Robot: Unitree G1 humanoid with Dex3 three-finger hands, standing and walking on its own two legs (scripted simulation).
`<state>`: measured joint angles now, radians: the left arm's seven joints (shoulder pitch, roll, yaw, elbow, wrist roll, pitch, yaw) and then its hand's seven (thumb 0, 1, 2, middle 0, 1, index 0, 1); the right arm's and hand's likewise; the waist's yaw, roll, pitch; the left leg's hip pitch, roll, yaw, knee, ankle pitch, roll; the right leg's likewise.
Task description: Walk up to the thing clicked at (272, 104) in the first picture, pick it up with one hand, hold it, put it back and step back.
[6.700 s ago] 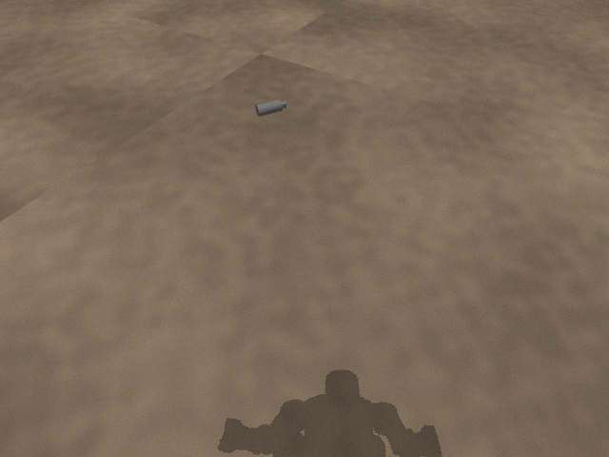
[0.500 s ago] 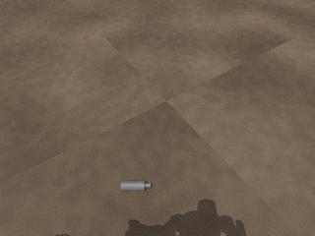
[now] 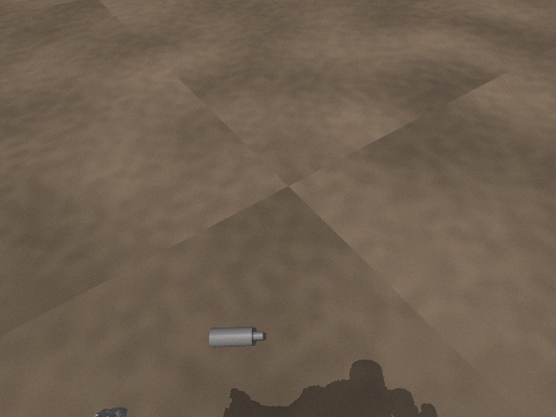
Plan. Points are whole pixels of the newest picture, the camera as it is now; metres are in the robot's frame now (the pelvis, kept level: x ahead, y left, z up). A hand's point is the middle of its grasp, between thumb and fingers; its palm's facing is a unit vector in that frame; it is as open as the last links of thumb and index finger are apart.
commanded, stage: walk up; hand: left
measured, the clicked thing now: (237, 336) +0.49 +0.20 -0.75
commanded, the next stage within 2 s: stand in 1.70 s
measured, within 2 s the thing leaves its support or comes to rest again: neither
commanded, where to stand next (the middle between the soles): +0.08 +0.01 m, yaw -2 degrees
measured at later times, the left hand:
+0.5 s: hand out of the picture +0.12 +0.33 -0.18, palm faces -0.08 -0.94 -0.34, open 7.4 cm
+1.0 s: hand (125, 411) +0.16 +0.29 -0.18, palm faces -0.05 -0.92 -0.39, open 7.4 cm
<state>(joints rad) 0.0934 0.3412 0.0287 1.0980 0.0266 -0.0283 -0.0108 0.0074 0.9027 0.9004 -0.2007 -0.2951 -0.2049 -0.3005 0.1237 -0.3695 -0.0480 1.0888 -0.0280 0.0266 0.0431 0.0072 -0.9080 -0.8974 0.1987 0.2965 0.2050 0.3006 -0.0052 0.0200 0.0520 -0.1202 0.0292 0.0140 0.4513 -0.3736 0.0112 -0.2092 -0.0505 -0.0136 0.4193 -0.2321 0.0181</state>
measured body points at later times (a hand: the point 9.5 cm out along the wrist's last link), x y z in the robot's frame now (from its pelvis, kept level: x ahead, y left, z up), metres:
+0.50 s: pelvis +0.04 +0.05 -0.02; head +0.09 +0.09 +0.43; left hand +0.12 +0.38 -0.16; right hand +0.09 -0.29 -0.10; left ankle +0.05 +0.18 -0.74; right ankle +0.04 -0.12 -0.68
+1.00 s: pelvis +0.02 +0.03 -0.04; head +0.06 +0.03 +0.41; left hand +0.16 +0.34 -0.15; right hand +0.06 -0.29 -0.15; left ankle +0.03 +0.13 -0.74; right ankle +0.05 -0.12 -0.73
